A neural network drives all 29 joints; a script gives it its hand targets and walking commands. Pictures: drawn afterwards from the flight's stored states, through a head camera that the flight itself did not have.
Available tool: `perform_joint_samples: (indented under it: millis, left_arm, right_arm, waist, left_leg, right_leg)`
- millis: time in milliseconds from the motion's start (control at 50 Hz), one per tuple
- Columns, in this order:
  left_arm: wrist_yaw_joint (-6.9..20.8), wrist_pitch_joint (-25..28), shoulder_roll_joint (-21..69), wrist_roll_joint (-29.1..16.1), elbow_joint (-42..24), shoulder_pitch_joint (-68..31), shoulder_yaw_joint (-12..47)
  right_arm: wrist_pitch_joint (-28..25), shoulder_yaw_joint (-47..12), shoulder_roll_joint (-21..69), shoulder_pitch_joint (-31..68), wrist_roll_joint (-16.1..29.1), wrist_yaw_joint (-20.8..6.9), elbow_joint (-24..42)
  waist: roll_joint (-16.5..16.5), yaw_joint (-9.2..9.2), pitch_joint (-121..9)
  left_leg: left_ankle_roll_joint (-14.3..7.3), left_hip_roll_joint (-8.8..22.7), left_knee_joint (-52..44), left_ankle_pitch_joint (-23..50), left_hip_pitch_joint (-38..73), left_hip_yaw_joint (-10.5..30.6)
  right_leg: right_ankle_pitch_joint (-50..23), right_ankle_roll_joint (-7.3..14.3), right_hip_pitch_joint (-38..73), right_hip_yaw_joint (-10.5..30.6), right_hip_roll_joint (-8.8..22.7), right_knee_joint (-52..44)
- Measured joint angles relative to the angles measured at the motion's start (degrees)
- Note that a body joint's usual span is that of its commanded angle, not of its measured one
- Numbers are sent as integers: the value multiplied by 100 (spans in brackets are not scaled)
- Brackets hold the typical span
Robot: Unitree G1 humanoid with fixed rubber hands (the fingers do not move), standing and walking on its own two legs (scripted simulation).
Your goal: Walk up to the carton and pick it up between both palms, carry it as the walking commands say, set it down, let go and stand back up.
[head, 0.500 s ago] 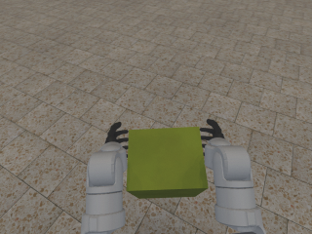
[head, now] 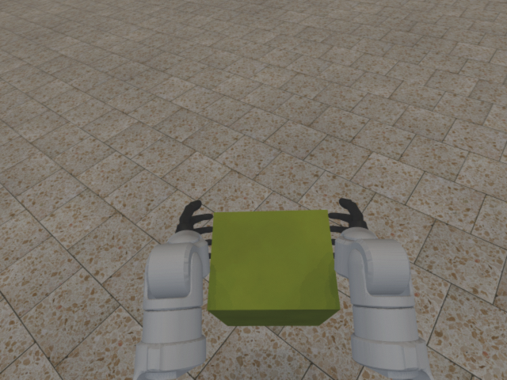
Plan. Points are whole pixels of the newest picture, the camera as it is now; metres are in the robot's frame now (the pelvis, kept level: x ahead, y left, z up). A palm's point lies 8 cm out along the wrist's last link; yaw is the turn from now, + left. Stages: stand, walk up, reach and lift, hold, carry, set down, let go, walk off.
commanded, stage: carry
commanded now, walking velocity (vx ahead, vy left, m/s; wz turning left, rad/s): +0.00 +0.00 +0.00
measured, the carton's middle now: (271, 274) +0.31 -0.02 -0.01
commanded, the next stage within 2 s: hold in 1.72 s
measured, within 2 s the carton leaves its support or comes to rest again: neither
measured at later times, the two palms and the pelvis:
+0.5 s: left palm (196, 273) +0.26 +0.09 +0.10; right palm (379, 264) +0.26 -0.16 +0.09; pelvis -0.04 -0.03 +0.00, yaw +0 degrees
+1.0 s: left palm (181, 266) +0.28 +0.11 +0.10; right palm (359, 249) +0.28 -0.14 +0.10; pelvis -0.02 -0.02 +0.00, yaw +0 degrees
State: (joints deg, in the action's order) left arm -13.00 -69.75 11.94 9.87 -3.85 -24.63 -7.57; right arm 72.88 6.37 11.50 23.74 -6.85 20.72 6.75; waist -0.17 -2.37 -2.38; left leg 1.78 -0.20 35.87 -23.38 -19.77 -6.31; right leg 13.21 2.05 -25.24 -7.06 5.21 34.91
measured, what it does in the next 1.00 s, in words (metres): steps on the spot: left foot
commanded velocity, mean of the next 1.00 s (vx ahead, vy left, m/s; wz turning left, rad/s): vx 0.00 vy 0.00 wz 0.00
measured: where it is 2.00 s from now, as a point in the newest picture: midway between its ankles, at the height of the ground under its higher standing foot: outside the picture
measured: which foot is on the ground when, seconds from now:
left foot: up 0.00-0.00, down 0.02-1.00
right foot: down 0.00-1.00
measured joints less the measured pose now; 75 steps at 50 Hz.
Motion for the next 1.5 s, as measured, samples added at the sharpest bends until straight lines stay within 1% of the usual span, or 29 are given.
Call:
perform_joint_samples:
  millis: [20, 40, 60, 100, 200, 260, 340, 440, 520, 640, 860, 1020, 1220, 1320, 1360, 1420, 1500]
  left_arm:
    - [38, 20, -5, 33, -4, 5, -11]
    - [58, 51, -12, 50, -4, 19, -32]
    - [56, 61, -30, 37, -17, 64, -36]
    - [11, 7, -75, -27, -52, 178, -15]
    - [-284, -147, -95, -233, 14, 225, -2]
    - [-391, -173, -72, -279, 144, 164, -22]
    - [-407, -150, -38, -267, 303, 79, -61]
    - [-298, -85, -25, -189, 388, 48, -86]
    - [-222, -46, -37, -152, 368, 77, -85]
    - [-213, -26, -58, -173, 270, 129, -74]
    - [-316, -41, -62, -253, 170, 140, -54]
    - [-301, -42, -57, -233, 187, 129, -42]
    - [-201, -5, -58, -155, 233, 133, -41]
    - [-53, 128, -50, -24, 425, 114, -90]
    - [97, 264, -43, 95, 621, 97, -151]
    - [274, 517, -60, 205, 830, 143, -211]
    - [408, 861, -121, 207, 895, 305, -173]
  right_arm:
    - [-14, -7, 11, 23, -12, 9, -18]
    - [-50, -28, 20, 35, -27, 6, -59]
    - [-72, -59, 24, 38, -43, -9, -110]
    - [-64, -110, 22, 34, -67, -61, -233]
    - [-38, -76, 24, 52, -224, -287, -491]
    - [-56, -7, 24, 55, -296, -371, -599]
    - [-72, 52, 16, 36, -275, -344, -640]
    - [-82, 62, 11, 25, -180, -215, -616]
    - [-88, 45, 16, 38, -122, -128, -595]
    - [-113, 17, 28, 65, -110, -107, -572]
    - [-162, 23, 34, 79, -183, -219, -544]
    - [-170, 29, 26, 59, -182, -230, -525]
    - [-199, 20, 23, 51, -212, -257, -545]
    - [-335, 62, 34, 76, -357, -405, -739]
    - [-476, 120, 42, 98, -497, -561, -936]
    - [-734, 187, 30, 64, -666, -884, -1146]
    - [-1085, 115, -27, -80, -718, -1111, -1228]
  waist:
    - [-11, -23, -43]
    - [-92, -19, -46]
    - [-151, 4, -55]
    - [-171, 80, -112]
    - [-101, 313, -266]
    - [-47, 360, -335]
    - [4, 296, -371]
    - [6, 161, -364]
    - [-11, 105, -342]
    - [-33, 137, -317]
    - [-41, 251, -342]
    - [-41, 238, -368]
    - [-35, 207, -385]
    - [-25, 205, -408]
    - [-18, 205, -428]
    - [-3, 200, -440]
    - [13, 198, -419]
  left_leg:
    - [-45, -6, -469, 402, 204, -22]
    - [-120, -29, -648, 823, 248, -26]
    - [-173, -28, -646, 939, 240, -27]
    - [-198, 34, -567, 878, 220, -8]
    - [-99, 171, -442, 812, 164, 60]
    - [-69, 205, -482, 883, 145, 86]
    - [-58, 231, -556, 973, 125, 104]
    - [-53, 238, -631, 1056, 107, 94]
    - [-51, 237, -668, 1093, 94, 78]
    - [-63, 231, -681, 1098, 75, 66]
    - [-107, 200, -631, 1005, 67, 81]
    - [-121, 188, -596, 925, 91, 88]
    - [-102, 205, -587, 863, 127, 92]
    - [-82, 227, -589, 843, 146, 97]
    - [-74, 237, -589, 835, 156, 102]
    - [-62, 258, -578, 818, 171, 113]
    - [-47, 289, -548, 786, 193, 125]
  right_leg:
    - [-11, 8, -38, -37, -23, 25]
    - [-22, 12, -52, -43, -5, 45]
    - [-50, 17, -39, -48, -7, 24]
    - [-119, 30, 18, -80, -69, -71]
    - [-216, 169, 75, -171, -197, -175]
    - [-286, 206, 87, -204, -236, -265]
    - [-398, 235, 98, -231, -271, -396]
    - [-493, 254, 85, -229, -287, -494]
    - [-540, 260, 71, -217, -292, -540]
    - [-565, 252, 57, -206, -290, -572]
    - [-485, 200, 62, -212, -253, -529]
    - [-396, 177, 79, -213, -237, -471]
    - [-319, 182, 100, -214, -253, -434]
    - [-295, 194, 118, -220, -275, -435]
    - [-288, 200, 131, -225, -286, -440]
    - [-276, 208, 157, -238, -306, -449]
    - [-261, 220, 196, -251, -336, -456]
